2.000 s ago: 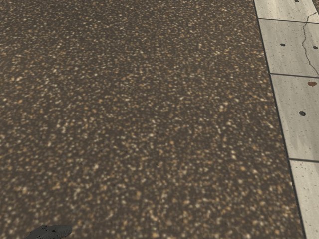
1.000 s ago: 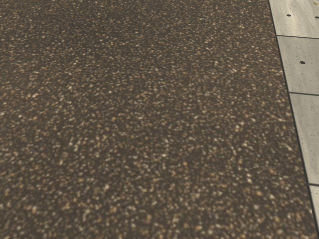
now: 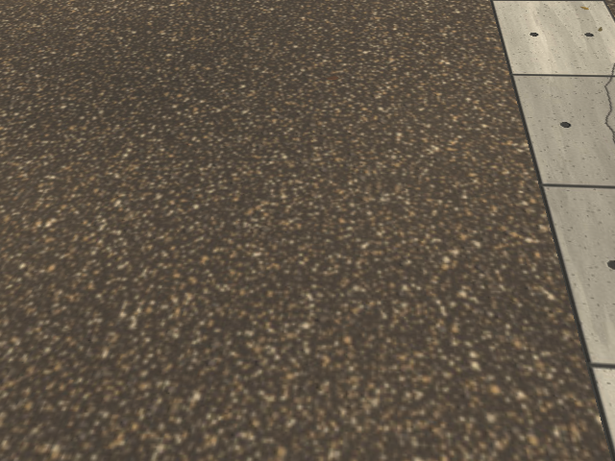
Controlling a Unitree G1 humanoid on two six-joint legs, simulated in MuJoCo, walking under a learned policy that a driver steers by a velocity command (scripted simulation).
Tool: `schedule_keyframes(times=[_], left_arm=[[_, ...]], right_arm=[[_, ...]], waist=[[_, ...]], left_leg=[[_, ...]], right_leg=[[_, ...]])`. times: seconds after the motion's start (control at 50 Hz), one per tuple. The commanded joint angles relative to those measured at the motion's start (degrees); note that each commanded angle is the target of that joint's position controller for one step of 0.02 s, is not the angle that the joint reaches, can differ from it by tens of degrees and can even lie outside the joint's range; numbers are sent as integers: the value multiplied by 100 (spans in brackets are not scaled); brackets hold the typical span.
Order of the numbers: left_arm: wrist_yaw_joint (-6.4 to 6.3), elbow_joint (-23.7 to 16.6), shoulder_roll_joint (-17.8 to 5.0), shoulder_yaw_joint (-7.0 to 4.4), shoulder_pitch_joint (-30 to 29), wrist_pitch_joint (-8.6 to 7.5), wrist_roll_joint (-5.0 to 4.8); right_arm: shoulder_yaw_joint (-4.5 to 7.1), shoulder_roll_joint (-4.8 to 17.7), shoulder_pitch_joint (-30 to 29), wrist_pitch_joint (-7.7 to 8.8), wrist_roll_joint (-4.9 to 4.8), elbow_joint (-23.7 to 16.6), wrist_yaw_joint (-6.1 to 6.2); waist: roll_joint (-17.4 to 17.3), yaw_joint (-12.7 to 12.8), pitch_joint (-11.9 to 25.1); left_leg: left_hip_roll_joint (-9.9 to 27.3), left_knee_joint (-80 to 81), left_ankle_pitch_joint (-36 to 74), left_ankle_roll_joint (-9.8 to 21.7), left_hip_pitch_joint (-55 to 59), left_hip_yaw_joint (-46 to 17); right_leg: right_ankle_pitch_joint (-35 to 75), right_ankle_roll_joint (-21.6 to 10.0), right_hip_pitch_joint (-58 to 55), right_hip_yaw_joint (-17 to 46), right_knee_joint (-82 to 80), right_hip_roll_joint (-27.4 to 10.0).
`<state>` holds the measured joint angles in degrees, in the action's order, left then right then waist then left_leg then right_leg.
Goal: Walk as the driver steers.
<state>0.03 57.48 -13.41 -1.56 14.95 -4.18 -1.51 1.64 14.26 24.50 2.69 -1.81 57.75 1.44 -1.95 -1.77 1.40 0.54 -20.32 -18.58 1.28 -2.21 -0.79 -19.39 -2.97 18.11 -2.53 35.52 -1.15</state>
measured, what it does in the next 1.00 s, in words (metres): walks ahead: right foot, then left foot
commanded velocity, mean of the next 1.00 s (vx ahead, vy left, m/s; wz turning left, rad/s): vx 0.42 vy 0.00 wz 0.00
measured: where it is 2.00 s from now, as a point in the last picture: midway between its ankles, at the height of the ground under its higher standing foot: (326, 419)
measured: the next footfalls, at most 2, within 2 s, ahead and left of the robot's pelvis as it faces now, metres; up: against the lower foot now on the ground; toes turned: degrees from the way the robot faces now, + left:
right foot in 0.04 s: +0.07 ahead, -0.12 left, +0.00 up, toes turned -2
left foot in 0.54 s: +0.45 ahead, +0.11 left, +0.00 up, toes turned +2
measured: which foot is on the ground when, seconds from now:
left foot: down 0.00-0.04, up 0.06-0.52, down 0.54-1.00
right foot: up 0.00-0.02, down 0.04-0.56, up 0.58-1.00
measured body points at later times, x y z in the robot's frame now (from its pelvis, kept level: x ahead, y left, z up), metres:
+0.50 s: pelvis +0.23 -0.01 -0.02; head +0.27 -0.01 +0.43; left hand +0.13 +0.24 -0.15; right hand +0.47 -0.21 -0.10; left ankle +0.42 +0.11 -0.72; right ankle +0.03 -0.12 -0.74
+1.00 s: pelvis +0.51 +0.00 +0.00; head +0.54 -0.01 +0.44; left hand +0.71 +0.23 -0.10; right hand +0.51 -0.27 -0.15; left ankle +0.41 +0.10 -0.74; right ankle +0.69 -0.13 -0.72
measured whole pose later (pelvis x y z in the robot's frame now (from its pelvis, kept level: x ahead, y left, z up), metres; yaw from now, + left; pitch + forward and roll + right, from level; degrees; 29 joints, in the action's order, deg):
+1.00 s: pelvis +0.51 +0.00 +0.00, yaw +0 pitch +1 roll +3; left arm 1.0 46.3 -14.0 -1.6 3.6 -5.1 0.2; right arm 2.1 14.3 19.8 3.9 -0.5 55.0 0.2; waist 2.7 -4.1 -1.3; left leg -3.7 -16.6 -17.4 1.6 -0.5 3.1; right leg 5.0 -1.4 32.4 1.2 30.2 -3.7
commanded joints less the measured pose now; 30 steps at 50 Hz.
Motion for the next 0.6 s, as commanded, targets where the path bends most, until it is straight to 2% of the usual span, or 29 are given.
schedule_keyframes(times=[0.02,0.04,0.06,0.08,0.1,0.12,0.14,0.16,0.18,0.22,0.26,0.3,0.36,0.4,0.44,0.48,0.5,0.52,0.54,0.56,0.58,0.6], left_arm=[[10,194,-438,-180,928,-86,1],[-35,272,-739,-277,1506,-82,-5],[-44,269,-1444,-395,2184,-96,-13],[16,277,-1145,-282,1967,-189,121],[40,42,-906,-193,1251,-248,112],[71,-112,-712,-121,797,-269,109],[96,-211,-646,-85,582,-267,121],[108,-198,-504,-37,626,-251,144],[108,-144,-374,6,813,-215,161],[79,-58,-435,15,1158,-188,166],[25,-91,-619,-12,1227,-167,174],[-23,-168,-674,-17,1183,-142,201],[-67,-153,-787,-55,1474,-124,153],[-83,-122,-795,-76,1594,-108,103],[-89,-136,-832,-116,1563,-78,61],[-113,-218,-972,-174,1373,-28,111],[-122,-254,-1047,-208,1301,28,152],[-115,-310,-1020,-199,1172,102,195],[-110,-441,-917,-137,1123,116,237],[-15,-522,21,111,1994,-7,247],[20,-378,-131,99,1883,-188,105],[42,-628,-662,-53,1221,-298,-97]], right_arm=[[136,857,-428,78,-35,-408,-48],[30,549,-606,123,17,-501,-92],[-108,22,-565,231,114,-765,-119],[-56,193,-599,307,-44,-825,-125],[-9,427,-717,367,-183,-913,-163],[22,536,-770,411,-161,-899,-198],[58,575,-820,436,-71,-871,-192],[106,640,-877,431,-20,-842,-200],[118,602,-855,408,-8,-799,-239],[104,414,-1002,344,20,-836,-298],[66,296,-1541,300,48,-1082,-295],[24,247,-2105,303,46,-1325,-295],[-42,168,-2771,340,35,-1559,-350],[-43,212,-3004,357,0,-1687,-401],[-14,319,-3072,386,-3,-1787,-447],[98,580,-2749,397,10,-1763,-449],[189,761,-2259,381,2,-1655,-418],[324,996,-1339,352,-7,-1386,-359],[428,1255,-319,301,37,-1138,-275],[556,1783,367,279,206,-962,-254],[408,1293,252,273,222,-937,-266],[322,995,-322,291,166,-988,-274]], waist=[[-225,693,-511],[501,979,-299],[1968,1007,172],[1474,817,36],[988,543,-602],[844,382,-776],[644,283,-815],[645,259,-817],[702,268,-736],[602,310,-729],[468,381,-860],[402,478,-979],[516,683,-1091],[554,642,-1138],[615,507,-1052],[789,181,-607],[955,-90,-192],[975,-561,375],[779,-970,1043],[-838,-521,2055],[-1010,-566,2329],[-780,-432,1226]], left_leg=[[746,190,-89,834,-1842,-693],[320,-1313,341,541,-2332,-174],[-329,-3355,-738,161,-3479,272],[-238,-4702,-1153,224,-3934,-470],[117,-5227,-668,361,-4360,-690],[338,-5216,-98,431,-4360,-617],[516,-4947,339,426,-4281,-508],[631,-4700,605,391,-4104,-387],[664,-4596,803,358,-3959,-255],[734,-4426,978,228,-4117,-53],[773,-3907,1204,36,-4406,33],[728,-2982,1591,-98,-4303,116],[474,-1836,2119,-109,-3833,404],[395,-1372,2236,17,-3726,328],[315,-1072,2126,207,-3635,255],[66,-992,1881,394,-2974,320],[-115,-1072,1694,497,-2350,406],[-291,-1025,1659,633,-1203,556],[319,-1220,1483,887,594,-79],[1967,-855,186,1901,2862,-2987],[2224,301,-185,1938,2787,-4543],[2012,434,-256,1560,1876,-3664]], right_leg=[[739,64,-1819,-307,-841,388],[270,-171,-2476,822,-1387,-385],[-559,-935,-3264,3355,-2257,-1772],[-1764,-1395,-2729,4660,-2819,-2245],[-1965,-1248,-2206,4082,-2847,-2140],[-1429,-1017,-1941,3294,-2898,-1806],[-634,-853,-1838,2629,-2935,-1540],[72,-705,-1761,2069,-2953,-1295],[623,-622,-1755,1660,-2941,-1105],[1479,-689,-1810,1270,-2933,-1004],[1866,-809,-1757,1146,-3044,-1046],[2044,-810,-1582,935,-3142,-971],[2160,-774,-1511,706,-3298,-947],[2394,-756,-1832,644,-3242,-1097],[2999,-688,-2323,551,-3004,-1252],[4628,-542,-2693,466,-2403,-1311],[5605,-476,-2826,415,-1789,-1290],[6117,-335,-2594,225,-672,-1075],[4988,-175,-1346,192,849,-875],[1434,211,1051,195,3334,249],[-1105,151,1746,1055,4335,519],[-855,33,2274,1048,4653,122]])
Velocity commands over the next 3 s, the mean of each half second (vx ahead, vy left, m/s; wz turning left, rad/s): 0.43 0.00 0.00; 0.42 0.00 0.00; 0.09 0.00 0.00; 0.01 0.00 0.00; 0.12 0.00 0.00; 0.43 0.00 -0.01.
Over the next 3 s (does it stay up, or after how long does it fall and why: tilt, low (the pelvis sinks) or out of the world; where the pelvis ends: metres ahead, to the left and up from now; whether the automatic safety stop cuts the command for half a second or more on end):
stays up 0.94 0.02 -0.03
